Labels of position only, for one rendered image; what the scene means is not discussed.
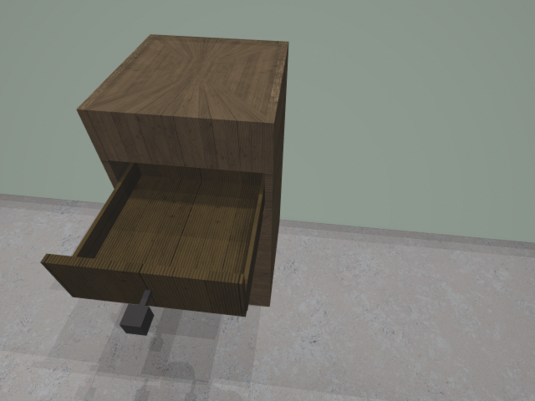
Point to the drawer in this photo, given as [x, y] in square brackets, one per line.
[190, 235]

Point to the handle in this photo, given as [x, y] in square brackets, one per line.
[137, 318]

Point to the cabinet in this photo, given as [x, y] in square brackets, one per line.
[212, 103]

